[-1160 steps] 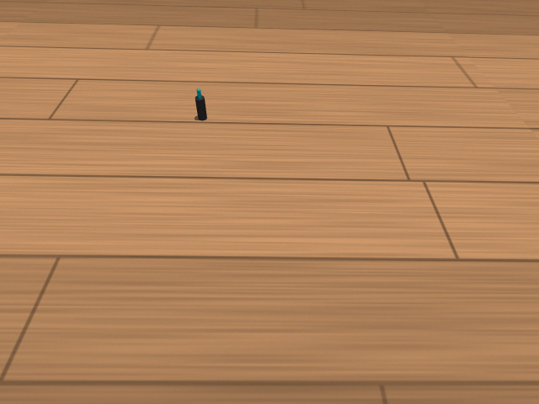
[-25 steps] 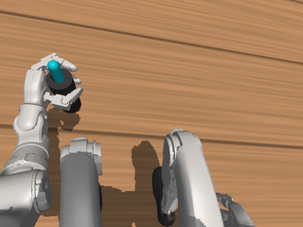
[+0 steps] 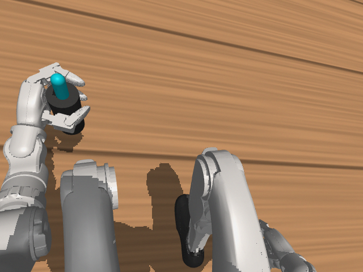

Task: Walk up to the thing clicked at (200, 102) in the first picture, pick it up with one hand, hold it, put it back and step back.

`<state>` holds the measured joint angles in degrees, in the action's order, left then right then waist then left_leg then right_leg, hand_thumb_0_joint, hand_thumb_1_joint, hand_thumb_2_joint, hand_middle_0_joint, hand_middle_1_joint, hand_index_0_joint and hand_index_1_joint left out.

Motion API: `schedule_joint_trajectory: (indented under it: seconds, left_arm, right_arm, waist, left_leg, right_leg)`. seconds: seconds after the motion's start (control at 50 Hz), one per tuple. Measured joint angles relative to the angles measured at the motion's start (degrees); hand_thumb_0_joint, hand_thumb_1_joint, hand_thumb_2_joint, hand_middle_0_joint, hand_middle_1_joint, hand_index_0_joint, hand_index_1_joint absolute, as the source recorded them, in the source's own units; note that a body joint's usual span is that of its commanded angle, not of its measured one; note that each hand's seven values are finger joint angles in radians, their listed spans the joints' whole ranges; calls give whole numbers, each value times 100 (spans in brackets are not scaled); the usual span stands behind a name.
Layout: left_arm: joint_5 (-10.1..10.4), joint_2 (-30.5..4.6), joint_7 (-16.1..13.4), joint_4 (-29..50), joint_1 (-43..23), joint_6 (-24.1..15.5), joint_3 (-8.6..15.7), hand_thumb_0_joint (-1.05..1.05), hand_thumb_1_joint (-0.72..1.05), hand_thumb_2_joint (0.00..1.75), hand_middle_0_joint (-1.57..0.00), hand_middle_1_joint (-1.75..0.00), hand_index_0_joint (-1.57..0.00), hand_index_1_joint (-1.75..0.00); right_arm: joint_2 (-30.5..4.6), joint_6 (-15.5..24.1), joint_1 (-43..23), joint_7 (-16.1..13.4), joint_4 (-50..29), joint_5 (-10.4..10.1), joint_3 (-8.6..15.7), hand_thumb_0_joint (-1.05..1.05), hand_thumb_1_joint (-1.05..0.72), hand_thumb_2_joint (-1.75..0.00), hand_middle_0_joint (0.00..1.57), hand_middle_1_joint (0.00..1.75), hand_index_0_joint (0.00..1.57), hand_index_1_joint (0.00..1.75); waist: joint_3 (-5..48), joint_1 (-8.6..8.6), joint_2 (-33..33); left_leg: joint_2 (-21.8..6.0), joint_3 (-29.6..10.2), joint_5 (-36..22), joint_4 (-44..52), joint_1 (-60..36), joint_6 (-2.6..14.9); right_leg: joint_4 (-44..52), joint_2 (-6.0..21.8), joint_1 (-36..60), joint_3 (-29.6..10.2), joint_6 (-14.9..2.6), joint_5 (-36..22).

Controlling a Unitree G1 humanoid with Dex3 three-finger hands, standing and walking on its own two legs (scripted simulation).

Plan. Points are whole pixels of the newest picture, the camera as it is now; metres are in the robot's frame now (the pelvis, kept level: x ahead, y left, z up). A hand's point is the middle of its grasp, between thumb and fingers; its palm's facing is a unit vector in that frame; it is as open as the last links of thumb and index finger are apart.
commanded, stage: lower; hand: left
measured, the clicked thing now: (66, 105) +0.45 +0.20 -0.08
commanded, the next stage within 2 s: loosen in 1.72 s
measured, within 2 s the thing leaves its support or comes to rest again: neither
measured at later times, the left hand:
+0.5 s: hand (78, 114) +0.45 +0.18 -0.14, palm faces -0.09 -1.00 +0.01, open 7.9 cm
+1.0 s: hand (82, 118) +0.45 +0.18 -0.17, palm faces -0.08 -1.00 -0.01, open 7.9 cm
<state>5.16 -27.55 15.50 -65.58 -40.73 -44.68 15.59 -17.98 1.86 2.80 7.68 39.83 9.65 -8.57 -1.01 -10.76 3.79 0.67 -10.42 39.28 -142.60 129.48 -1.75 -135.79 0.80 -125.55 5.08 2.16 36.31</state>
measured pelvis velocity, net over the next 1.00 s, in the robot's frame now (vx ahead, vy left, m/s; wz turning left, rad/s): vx -0.01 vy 0.01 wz -0.11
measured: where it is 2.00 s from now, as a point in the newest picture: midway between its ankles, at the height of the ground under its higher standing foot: (147, 254)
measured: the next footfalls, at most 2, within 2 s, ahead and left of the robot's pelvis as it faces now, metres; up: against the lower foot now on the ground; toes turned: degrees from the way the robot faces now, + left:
none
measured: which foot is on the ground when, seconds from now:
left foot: down 0.00-1.00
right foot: down 0.00-1.00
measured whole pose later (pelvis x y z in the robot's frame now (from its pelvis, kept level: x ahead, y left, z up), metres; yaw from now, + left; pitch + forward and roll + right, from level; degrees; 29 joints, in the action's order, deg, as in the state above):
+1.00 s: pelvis -0.01 +0.01 -0.02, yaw -6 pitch +16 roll -16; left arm 3.2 -41.7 7.1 -80.8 -42.1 -58.5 15.0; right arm -20.4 1.0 -6.6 9.0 34.9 18.1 -25.3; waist -14.2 -16.5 12.5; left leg 1.2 -19.2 39.9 -149.3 127.3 -1.4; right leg -135.4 -1.6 -119.6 11.9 4.1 34.1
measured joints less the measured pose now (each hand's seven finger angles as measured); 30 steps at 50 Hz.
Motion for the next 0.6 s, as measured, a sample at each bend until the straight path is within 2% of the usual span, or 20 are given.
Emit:
schedule_joint_trajectory:
  seconds: [0.12,0.28,0.4,0.6]
  left_arm:
    - [16,-100,-52,-55,28,-94,-55,1,-15,115,-89,-107,-85,-107]
    - [47,-422,-125,-580,-39,-361,-48,1,-15,116,-89,-106,-85,-107]
    - [-17,-652,-178,-749,-58,-623,12,1,-15,116,-89,-106,-85,-107]
    - [-104,-951,-462,-1009,-97,-933,37,1,-15,116,-89,-106,-85,-107]
  right_arm:
    - [-24,-37,-44,28,11,57,-139,0,-90,-90,21,30,20,29]
    - [-82,-47,-195,57,-52,176,-464,0,-90,-90,21,30,20,29]
    - [-113,-47,-332,74,-125,325,-715,0,-90,-90,21,30,20,29]
    - [-179,-74,-586,114,-250,563,-1076,0,-90,-90,21,30,21,29]
  waist:
    - [-137,-42,63]
    - [-397,-208,226]
    - [-638,-321,437]
    - [-946,-436,605]
  left_leg:
    - [7,-75,4,-95,9,-17]
    - [3,-242,21,-260,-6,-24]
    - [10,-387,46,-385,-51,-25]
    - [36,-559,62,-522,-103,31]
  right_leg:
    - [-51,-17,6,56,7,-23]
    - [-90,-69,69,186,37,-77]
    - [-95,-107,181,299,64,-100]
    - [-55,-148,372,441,129,-113]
